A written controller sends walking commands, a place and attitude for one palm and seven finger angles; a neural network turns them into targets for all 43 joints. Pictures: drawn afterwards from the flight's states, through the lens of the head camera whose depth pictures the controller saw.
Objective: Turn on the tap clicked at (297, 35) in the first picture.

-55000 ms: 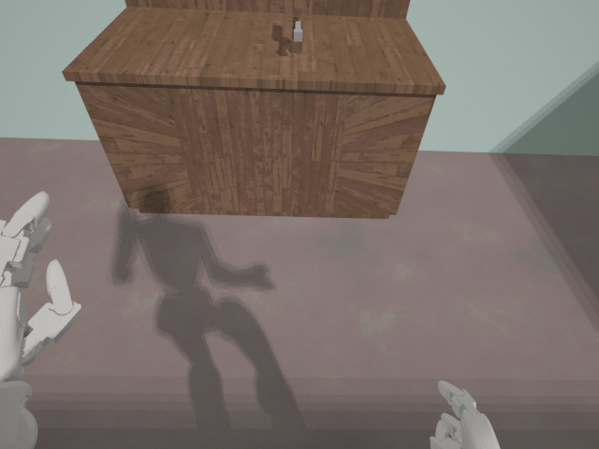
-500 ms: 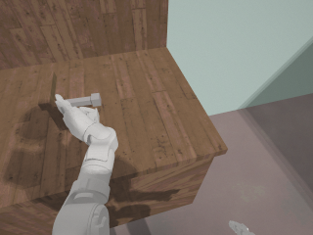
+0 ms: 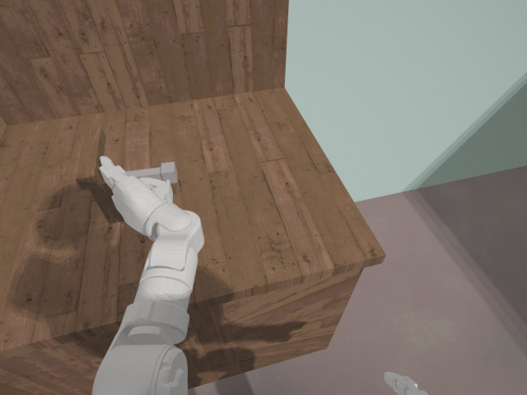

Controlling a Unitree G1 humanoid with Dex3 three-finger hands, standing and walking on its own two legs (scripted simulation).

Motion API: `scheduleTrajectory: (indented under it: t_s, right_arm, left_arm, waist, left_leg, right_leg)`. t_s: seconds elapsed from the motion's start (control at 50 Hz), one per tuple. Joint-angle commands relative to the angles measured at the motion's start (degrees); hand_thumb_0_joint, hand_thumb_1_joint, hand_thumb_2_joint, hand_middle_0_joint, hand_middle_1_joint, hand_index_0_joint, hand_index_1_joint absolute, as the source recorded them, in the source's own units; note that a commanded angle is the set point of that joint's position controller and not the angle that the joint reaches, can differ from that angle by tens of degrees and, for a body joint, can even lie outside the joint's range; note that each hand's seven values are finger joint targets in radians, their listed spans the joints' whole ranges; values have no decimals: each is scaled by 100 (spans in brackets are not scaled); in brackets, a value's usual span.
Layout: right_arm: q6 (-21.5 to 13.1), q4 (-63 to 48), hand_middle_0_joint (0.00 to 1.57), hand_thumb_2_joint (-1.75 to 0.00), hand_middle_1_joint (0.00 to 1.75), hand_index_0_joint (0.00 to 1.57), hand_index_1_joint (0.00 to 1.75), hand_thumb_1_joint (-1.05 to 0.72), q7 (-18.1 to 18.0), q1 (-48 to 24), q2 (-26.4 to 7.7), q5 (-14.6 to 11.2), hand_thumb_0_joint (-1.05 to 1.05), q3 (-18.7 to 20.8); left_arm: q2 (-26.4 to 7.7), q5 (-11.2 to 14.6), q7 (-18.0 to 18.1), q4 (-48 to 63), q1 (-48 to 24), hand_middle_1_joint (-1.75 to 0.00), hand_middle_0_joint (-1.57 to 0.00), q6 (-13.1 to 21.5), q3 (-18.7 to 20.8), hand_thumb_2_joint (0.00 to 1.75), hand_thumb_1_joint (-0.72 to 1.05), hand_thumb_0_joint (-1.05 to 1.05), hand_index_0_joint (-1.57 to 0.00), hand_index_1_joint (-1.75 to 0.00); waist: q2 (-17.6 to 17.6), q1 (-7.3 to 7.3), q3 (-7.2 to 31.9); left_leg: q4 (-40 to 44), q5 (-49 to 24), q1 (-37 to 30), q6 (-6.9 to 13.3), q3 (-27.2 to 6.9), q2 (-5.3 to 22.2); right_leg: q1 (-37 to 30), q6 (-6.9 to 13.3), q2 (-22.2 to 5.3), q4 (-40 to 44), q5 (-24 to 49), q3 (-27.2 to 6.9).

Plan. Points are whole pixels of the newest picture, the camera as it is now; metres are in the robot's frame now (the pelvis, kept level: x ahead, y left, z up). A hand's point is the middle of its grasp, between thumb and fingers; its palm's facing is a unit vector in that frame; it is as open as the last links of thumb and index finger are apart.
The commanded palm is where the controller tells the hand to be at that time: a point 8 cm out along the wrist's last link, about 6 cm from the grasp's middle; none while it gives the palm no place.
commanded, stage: lift the hand up off the lever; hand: left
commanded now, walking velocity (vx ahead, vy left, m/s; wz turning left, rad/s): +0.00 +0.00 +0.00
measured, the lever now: (169, 172) +0.48 +0.20 +0.07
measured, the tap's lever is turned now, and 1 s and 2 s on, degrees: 86 86 86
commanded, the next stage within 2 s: draw the hand back beside the body in 1.06 s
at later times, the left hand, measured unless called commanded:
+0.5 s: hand (161, 186) +0.39 +0.18 +0.13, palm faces +0.80 -0.60 -0.10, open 7.8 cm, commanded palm +0.34 +0.19 +0.13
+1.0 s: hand (160, 177) +0.40 +0.18 +0.14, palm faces +0.78 -0.63 -0.09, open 7.8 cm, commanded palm +0.34 +0.19 +0.15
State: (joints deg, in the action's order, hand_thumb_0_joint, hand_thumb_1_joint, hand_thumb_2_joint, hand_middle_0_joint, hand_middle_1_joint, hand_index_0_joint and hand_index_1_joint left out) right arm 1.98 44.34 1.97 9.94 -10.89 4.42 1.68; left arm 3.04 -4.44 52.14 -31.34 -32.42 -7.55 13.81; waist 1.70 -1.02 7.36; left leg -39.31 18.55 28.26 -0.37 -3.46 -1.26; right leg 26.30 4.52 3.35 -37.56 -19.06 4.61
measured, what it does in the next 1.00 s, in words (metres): stands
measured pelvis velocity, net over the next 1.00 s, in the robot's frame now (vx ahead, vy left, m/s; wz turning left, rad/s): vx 0.00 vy -0.01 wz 0.00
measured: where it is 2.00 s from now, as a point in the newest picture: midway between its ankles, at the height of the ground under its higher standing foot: outside the picture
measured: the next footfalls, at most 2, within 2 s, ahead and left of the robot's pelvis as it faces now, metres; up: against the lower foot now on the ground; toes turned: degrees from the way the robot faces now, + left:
none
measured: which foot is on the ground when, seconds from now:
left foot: down 0.00-1.00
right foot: down 0.00-1.00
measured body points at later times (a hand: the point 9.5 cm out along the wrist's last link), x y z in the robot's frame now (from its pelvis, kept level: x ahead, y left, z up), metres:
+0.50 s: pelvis -0.01 -0.01 +0.01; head -0.01 -0.03 +0.46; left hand +0.35 +0.20 +0.13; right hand +0.15 -0.24 -0.11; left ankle +0.01 +0.12 -0.72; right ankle +0.00 -0.07 -0.72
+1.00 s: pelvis +0.00 -0.01 +0.01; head +0.00 -0.02 +0.46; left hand +0.35 +0.20 +0.15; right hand +0.17 -0.24 -0.10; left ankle +0.01 +0.12 -0.72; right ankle +0.00 -0.07 -0.72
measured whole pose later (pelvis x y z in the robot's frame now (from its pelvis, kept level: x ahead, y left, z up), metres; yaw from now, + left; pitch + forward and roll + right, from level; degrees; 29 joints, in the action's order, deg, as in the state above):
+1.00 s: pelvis +0.00 -0.01 +0.01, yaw +0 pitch +4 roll +0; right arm 1.0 45.2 0.1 6.6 -11.5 2.8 1.5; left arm 3.0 -1.9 49.8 -21.9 -29.5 -15.5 11.5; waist 1.8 1.0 5.1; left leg -32.4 16.0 20.0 -0.7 -3.3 -1.0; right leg 18.4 4.8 3.6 -31.3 -16.7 4.2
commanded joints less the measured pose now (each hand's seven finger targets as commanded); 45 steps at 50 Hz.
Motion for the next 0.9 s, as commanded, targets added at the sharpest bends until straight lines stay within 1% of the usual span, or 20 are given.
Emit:
scheduleTrajectory:
  t_s: [0.0, 0.02, 0.12, 0.18, 0.22, 0.28, 0.36, 0.38, 0.44, 0.48, 0.52, 0.58, 0.6, 0.64, 0.66, 0.68, 0.72, 0.78, 0.82, 0.88]
  right_arm:
    - [-252, -797, 20, -90, 30, 20, 30, -90, -72, -578, -641, -69, 0, 223]
    - [-272, -793, 20, -90, 30, 20, 30, -90, -67, -614, -638, -62, 0, 214]
    - [-308, -709, 20, -90, 30, 20, 30, -90, -154, -816, -632, -103, 0, 173]
    - [-317, -673, 20, -90, 30, 20, 30, -90, -213, -876, -628, -110, 0, 177]
    - [-341, -704, 20, -90, 30, 20, 30, -90, -183, -905, -568, -111, 0, 147]
    - [-317, -685, 20, -90, 30, 20, 30, -90, -208, -882, -616, -124, 0, 161]
    - [-329, -727, 20, -90, 30, 20, 30, -90, -258, -973, -610, -161, 0, 112]
    - [-315, -692, 20, -90, 30, 20, 30, -90, -282, -976, -633, -175, 0, 135]
    - [-346, -683, 20, -90, 30, 20, 30, -90, -284, -1010, -610, -166, 0, 106]
    - [-359, -667, 20, -90, 30, 20, 30, -90, -301, -976, -622, -158, 0, 135]
    - [-371, -703, 20, -90, 30, 20, 30, -90, -282, -978, -596, -153, 0, 120]
    - [-355, -702, 20, -90, 30, 20, 30, -90, -297, -940, -643, -153, 0, 163]
    - [-362, -738, 20, -90, 30, 20, 30, -90, -282, -955, -614, -155, 0, 138]
    - [-364, -745, 20, -90, 30, 20, 30, -90, -283, -912, -633, -156, 0, 156]
    - [-360, -761, 20, -90, 30, 20, 30, -90, -278, -922, -638, -157, 0, 156]
    - [-328, -742, 20, -90, 30, 20, 30, -90, -298, -913, -679, -171, 0, 172]
    - [-326, -778, 20, -90, 30, 20, 30, -90, -280, -960, -646, -185, 0, 146]
    - [-297, -777, 20, -90, 30, 20, 30, -90, -290, -1002, -679, -198, 0, 171]
    - [-325, -797, 20, -90, 30, 20, 30, -90, -264, -1047, -641, -199, 0, 144]
    - [-344, -741, 20, -90, 30, 20, 30, -90, -273, -1088, -666, -202, 0, 165]
  left_arm:
    - [-454, -210, -3, 1643, -2148, -15, -15, 243, -413, 90, 90, 0, -15, -15]
    - [-313, -201, -12, 1716, -2183, -15, -15, 224, -556, 90, 90, 0, -15, -15]
    - [-457, -150, -7, 1539, -2401, -15, -15, 80, -482, 90, 90, 0, -15, -15]
    - [-924, -161, 29, 1588, -2453, -15, -15, 101, -74, 90, 90, 0, -15, -15]
    - [-536, -224, 9, 1730, -2616, -15, -15, 138, -481, 90, 90, 0, -15, -15]
    - [-761, -161, -27, 1410, -2268, -15, -15, 52, -215, 90, 90, 0, -15, -15]
    - [-618, -36, -95, 1337, -2478, -15, -15, -13, -365, 90, 90, 0, -15, -15]
    - [-929, -25, -92, 1263, -2380, -15, -15, -27, -53, 90, 90, 0, -15, -15]
    - [-825, -68, -87, 1305, -2740, -15, -15, -5, -235, 90, 90, 0, -15, -15]
    - [-1074, -98, -79, 1453, -2795, -15, -15, 49, -12, 90, 90, 0, -15, -15]
    - [-804, -118, -105, 1527, -2806, -15, -15, 55, -291, 90, 90, 0, -15, -15]
    - [-1047, -114, -125, 1657, -2633, -15, -15, 19, -51, 90, 90, 0, -15, -15]
    - [-813, -107, -142, 1707, -2651, -15, -15, -2, -289, 90, 90, 0, -15, -15]
    - [-832, -62, -150, 1781, -2601, -15, -15, -40, -244, 90, 90, 0, -15, -15]
    - [-763, -21, -162, 1751, -2422, -15, -15, -98, -268, 90, 90, 0, -15, -15]
    - [-1042, 19, -181, 1722, -2251, -15, -15, -134, 19, 90, 90, 0, -15, -15]
    - [-758, 47, -216, 1810, -2260, -15, -15, -215, -247, 90, 90, 0, -15, -15]
    - [-979, 77, -240, 1972, -2007, -15, -15, -321, -52, 90, 90, 0, -15, -15]
    - [-631, 59, -257, 2156, -2187, -15, -15, -369, -417, 90, 90, 0, -15, -15]
    - [-771, 54, -247, 2204, -2208, -15, -15, -436, -316, 90, 90, 0, -15, -15]
  waist:
    - [-268, 51, 1804]
    - [-268, 20, 1731]
    - [-522, -30, 1277]
    - [-342, 95, 1413]
    - [-238, 39, 1518]
    - [-375, 95, 1400]
    - [-625, 13, 1225]
    - [-535, 97, 1200]
    - [-515, 8, 1180]
    - [-406, 73, 1375]
    - [-319, 29, 1473]
    - [-245, 124, 1625]
    - [-240, 81, 1596]
    - [-417, 94, 1714]
    - [-519, 103, 1639]
    - [-494, 194, 1648]
    - [-534, 141, 1527]
    - [-449, 252, 1532]
    - [-408, 170, 1484]
    - [-342, 206, 1393]
  left_leg:
    - [280, -1967, -895, -53, 196, 104]
    - [270, -1907, -912, -27, 210, 96]
    - [428, -1290, -743, 47, 213, 71]
    - [487, -1119, -704, 63, 224, 35]
    - [476, -1256, -836, 41, 229, 48]
    - [536, -1126, -725, 56, 209, 25]
    - [595, -921, -675, 108, 235, 7]
    - [647, -836, -654, 106, 216, 2]
    - [621, -776, -666, 127, 239, 6]
    - [631, -869, -740, 130, 215, 4]
    - [607, -1042, -831, 117, 239, 11]
    - [621, -1279, -938, 105, 237, 18]
    - [619, -1374, -991, 102, 257, 19]
    - [617, -1518, -1024, 93, 260, 38]
    - [629, -1568, -1024, 99, 272, 34]
    - [687, -1595, -1020, 91, 248, 35]
    - [699, -1662, -1072, 88, 281, 47]
    - [768, -1799, -1163, 75, 266, 52]
    - [756, -1848, -1281, 73, 292, 67]
    - [809, -1841, -1376, 50, 263, 84]
  right_leg:
    - [-1141, -252, -349, 573, 1998, -190]
    - [-1098, -266, -359, 611, 1978, -204]
    - [-965, -308, -400, 899, 1283, -292]
    - [-1123, -314, -416, 999, 1074, -400]
    - [-1091, -292, -417, 897, 1225, -351]
    - [-1151, -312, -418, 997, 1125, -374]
    - [-1182, -383, -506, 1184, 1041, -487]
    - [-1194, -363, -474, 1238, 810, -483]
    - [-1128, -393, -523, 1279, 772, -539]
    - [-1250, -371, -492, 1238, 893, -538]
    - [-1243, -360, -494, 1117, 1161, -482]
    - [-1382, -335, -461, 1062, 1437, -448]
    - [-1368, -339, -473, 1020, 1593, -431]
    - [-1499, -360, -483, 987, 1867, -421]
    - [-1538, -382, -495, 1014, 2018, -411]
    - [-1627, -360, -472, 1034, 1973, -396]
    - [-1608, -375, -499, 1055, 2104, -392]
    - [-1731, -340, -466, 1086, 2154, -361]
    - [-1629, -337, -472, 1098, 2130, -344]
    - [-1547, -301, -427, 1152, 1896, -308]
